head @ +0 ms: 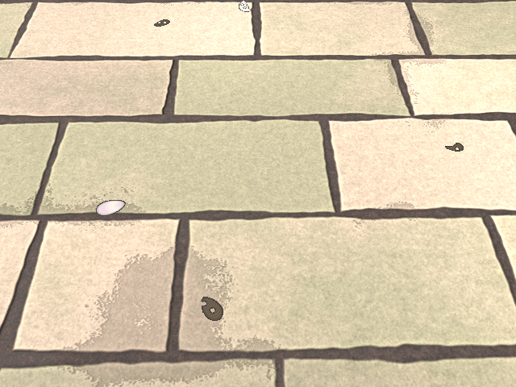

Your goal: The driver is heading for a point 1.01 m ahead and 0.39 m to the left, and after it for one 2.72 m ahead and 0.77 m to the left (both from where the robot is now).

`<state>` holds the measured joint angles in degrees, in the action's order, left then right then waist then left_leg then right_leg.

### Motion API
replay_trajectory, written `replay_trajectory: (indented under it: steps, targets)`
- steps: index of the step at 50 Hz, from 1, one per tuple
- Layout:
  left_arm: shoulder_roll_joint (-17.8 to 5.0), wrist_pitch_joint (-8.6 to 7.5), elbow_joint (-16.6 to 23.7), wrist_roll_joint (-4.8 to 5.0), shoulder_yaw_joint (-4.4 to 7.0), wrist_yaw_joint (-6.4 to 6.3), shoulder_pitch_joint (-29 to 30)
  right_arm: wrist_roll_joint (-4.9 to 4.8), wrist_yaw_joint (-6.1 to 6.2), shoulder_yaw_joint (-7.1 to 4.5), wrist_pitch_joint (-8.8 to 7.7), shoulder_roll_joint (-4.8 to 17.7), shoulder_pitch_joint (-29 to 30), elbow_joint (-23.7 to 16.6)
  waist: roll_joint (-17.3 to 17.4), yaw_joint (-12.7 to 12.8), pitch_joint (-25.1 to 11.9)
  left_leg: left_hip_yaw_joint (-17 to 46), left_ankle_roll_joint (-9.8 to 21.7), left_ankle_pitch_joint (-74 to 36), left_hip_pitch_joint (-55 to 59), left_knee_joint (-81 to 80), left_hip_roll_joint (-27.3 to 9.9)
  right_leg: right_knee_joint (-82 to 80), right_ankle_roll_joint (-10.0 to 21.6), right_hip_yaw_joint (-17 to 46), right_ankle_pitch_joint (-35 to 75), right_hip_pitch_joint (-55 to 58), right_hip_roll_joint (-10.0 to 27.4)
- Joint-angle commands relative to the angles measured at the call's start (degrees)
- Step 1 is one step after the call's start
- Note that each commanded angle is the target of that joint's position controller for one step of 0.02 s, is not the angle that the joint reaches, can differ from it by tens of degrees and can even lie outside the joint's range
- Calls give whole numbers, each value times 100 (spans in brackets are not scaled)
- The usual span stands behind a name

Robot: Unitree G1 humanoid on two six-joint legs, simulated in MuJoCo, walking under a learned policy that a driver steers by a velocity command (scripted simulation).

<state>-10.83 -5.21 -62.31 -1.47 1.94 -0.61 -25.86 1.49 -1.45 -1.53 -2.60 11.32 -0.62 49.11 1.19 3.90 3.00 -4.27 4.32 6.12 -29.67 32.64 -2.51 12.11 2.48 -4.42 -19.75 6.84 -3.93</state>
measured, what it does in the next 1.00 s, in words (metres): walks ahead: left foot, then right foot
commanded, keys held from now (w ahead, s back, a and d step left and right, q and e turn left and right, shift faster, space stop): w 0.44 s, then w+q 0.56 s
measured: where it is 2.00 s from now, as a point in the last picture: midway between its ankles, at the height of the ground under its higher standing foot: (198, 204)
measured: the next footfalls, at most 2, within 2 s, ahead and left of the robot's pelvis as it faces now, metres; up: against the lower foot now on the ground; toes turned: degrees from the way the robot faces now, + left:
left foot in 0.04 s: +0.19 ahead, +0.09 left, +0.00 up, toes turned +4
right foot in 0.58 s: +0.48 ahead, -0.09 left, +0.00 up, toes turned -2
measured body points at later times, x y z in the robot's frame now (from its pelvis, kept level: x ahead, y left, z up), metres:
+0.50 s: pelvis +0.26 +0.02 +0.01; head +0.29 +0.02 +0.46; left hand +0.45 +0.23 -0.12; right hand +0.18 -0.21 -0.14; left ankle +0.15 +0.09 -0.73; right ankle +0.43 -0.10 -0.70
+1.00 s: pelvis +0.52 +0.00 +0.01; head +0.55 +0.01 +0.46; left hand +0.43 +0.23 -0.14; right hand +0.73 -0.18 -0.12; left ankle +0.64 +0.16 -0.69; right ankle +0.44 -0.09 -0.73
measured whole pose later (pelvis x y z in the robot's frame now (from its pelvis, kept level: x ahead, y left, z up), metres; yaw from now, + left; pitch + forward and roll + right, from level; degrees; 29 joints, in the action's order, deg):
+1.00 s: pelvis +0.52 +0.00 +0.01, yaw +15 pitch +0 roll -2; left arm -10.6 -6.2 -58.2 -1.2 2.9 -1.1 -23.2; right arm 1.9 -3.2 -3.4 -0.1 12.0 -4.7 50.0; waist 1.8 1.9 3.2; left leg -4.2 4.3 1.7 -35.9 42.7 -5.1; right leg 13.9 1.6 -16.8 -17.0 2.8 -1.0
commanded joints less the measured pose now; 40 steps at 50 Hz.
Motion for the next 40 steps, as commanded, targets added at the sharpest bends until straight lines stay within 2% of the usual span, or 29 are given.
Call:
replay_trajectory:
  steps: [1,2,3,4,5,6,7,8,9,11,14,19,23,25,27,28,29,30,31,32,33,34,35,36,37,38,40]
  targets:
    - [-929,6,132,3,171,-45,33,35,104,-249,-167,665,-1275,143,-364,-895,-467,-217,338,199,1615,-612,430,1822,596,346,5291,-286,1452]
    - [-803,0,250,46,121,-29,69,152,169,-367,-227,999,-2334,437,-84,-1256,-1115,502,597,360,3163,-638,-229,3242,479,178,4093,-1299,1194]
    - [-216,-2,408,288,0,40,-529,253,189,-537,-226,1665,-2936,501,1190,-1110,-1919,3263,1347,1010,4890,-1078,-2001,5554,167,-197,797,-3399,212]
    - [-687,3,328,133,144,40,-380,26,136,-518,-137,1513,-2606,487,776,-1031,-1916,4287,1458,1031,4627,-1711,-2120,6256,255,626,-939,-4046,33]
    - [-766,16,476,88,198,47,144,-62,122,-436,-121,1219,-1921,398,409,-747,-973,3294,1270,1273,3813,-1735,-1903,6360,310,754,-466,-4379,418]
    - [-668,-13,555,70,175,76,461,-63,93,-332,-158,819,-1538,338,87,-641,-472,2647,1101,922,3022,-1973,-1656,6038,308,740,-17,-4280,635]
    - [-547,20,549,37,177,91,551,-52,98,-275,-199,627,-1383,364,89,-473,-210,2131,879,588,2531,-2136,-1373,5693,291,713,214,-4056,798]
    - [-452,104,527,-49,165,119,460,-80,116,-215,-232,446,-1349,438,158,-301,-94,1703,682,285,2132,-2278,-1112,5431,236,685,362,-3757,900]
    - [-354,177,491,-81,152,156,342,-70,127,-204,-277,453,-1466,511,311,-240,-146,1531,714,-73,1980,-2317,-1089,5331,178,630,407,-3552,896]
    - [-320,262,564,-95,157,191,520,-84,137,-217,-357,543,-1788,664,222,-193,-89,1247,774,-629,1986,-2394,-990,5153,76,527,593,-3713,923]
    - [-377,315,839,-81,157,222,1271,-86,149,-219,-369,634,-2097,773,173,-290,117,992,773,-764,2172,-2594,-877,4519,-80,379,1184,-4299,1051]
    - [-266,284,1221,0,64,245,2352,-85,163,-174,-354,605,-2556,913,219,-558,261,675,675,-1297,2524,-2611,-738,2975,-149,111,1928,-4291,917]
    - [-339,245,1451,6,54,223,2914,-41,214,-169,-319,609,-2971,1093,235,-746,349,736,722,-1804,3217,-2377,-939,2368,-12,33,1838,-4322,775]
    - [-418,192,1549,9,80,212,2963,-6,252,-191,-286,687,-2960,1130,237,-676,360,881,731,-2323,3533,-2081,-1068,2156,85,93,1482,-4263,701]
    - [-521,109,1451,26,133,170,2463,19,270,-225,-267,802,-2699,1080,276,-384,135,871,607,-3414,3500,-1449,-1029,1834,218,49,1033,-3417,460]
    - [-616,56,1236,17,193,123,1777,1,251,-237,-258,849,-2583,1060,212,-92,-218,795,519,-3837,3351,-692,-871,1520,310,-41,1061,-2516,278]
    - [-839,-22,943,-68,289,56,792,-56,225,-215,-264,781,-2488,1001,1,299,-807,609,400,-3238,2659,451,-582,1323,473,182,1330,-1052,512]
    - [-1437,-67,880,-245,435,-30,-72,-228,178,-106,-279,364,-2657,753,-768,426,-1690,325,195,-986,1096,2312,-60,1164,853,2018,680,683,2113]
    - [-1645,36,871,-136,507,26,-30,-319,202,-135,-238,260,-3139,770,-1635,190,-2297,316,117,2400,-180,3809,689,450,1354,4054,447,1296,3106]
    - [-1203,104,1046,-42,407,49,634,-172,238,-266,-163,720,-2723,795,-635,-9,-1490,738,189,2007,-525,4146,229,346,1173,3469,0,503,2833]
    - [-796,81,1131,-1,294,58,1139,-130,200,-270,-162,607,-2297,698,-328,-115,-720,750,178,1530,-562,4000,22,136,1022,2668,87,-377,2593]
    - [-581,44,1125,-15,234,57,1342,-119,170,-259,-140,431,-2173,675,-284,-260,-320,737,168,1238,-388,3714,-161,-92,797,2028,440,-997,2334]
    - [-431,4,1047,13,188,25,1338,-22,125,-287,-66,397,-2084,646,-364,-386,-97,754,154,1084,-225,3499,-269,-207,559,1473,820,-1377,2029]
    - [-463,-37,990,19,187,-5,1259,19,77,-285,21,282,-2273,655,-626,-500,-141,685,91,1013,-59,3458,-285,-239,542,1201,1044,-1539,2048]
    - [-422,-92,938,35,182,-5,1104,33,50,-287,88,246,-2236,640,-559,-520,-135,657,62,940,-59,3476,-307,-290,552,1036,1328,-1590,2011]
    - [-448,-143,891,66,190,-7,988,38,26,-292,137,205,-2128,579,-528,-551,-82,624,31,823,-188,3445,-318,-341,564,818,1529,-1593,1988]
    - [-558,-199,857,62,216,-20,857,42,-23,-297,198,214,-1727,410,-458,-557,8,568,-28,439,-604,3271,-395,-435,575,461,1792,-1484,1968]
Velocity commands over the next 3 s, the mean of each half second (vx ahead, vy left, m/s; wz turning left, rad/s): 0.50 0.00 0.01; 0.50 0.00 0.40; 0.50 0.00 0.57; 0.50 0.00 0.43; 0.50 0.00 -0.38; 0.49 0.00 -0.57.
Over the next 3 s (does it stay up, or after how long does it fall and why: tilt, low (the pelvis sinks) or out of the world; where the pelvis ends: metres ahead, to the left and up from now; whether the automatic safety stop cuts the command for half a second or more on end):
stays up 1.42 0.50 0.01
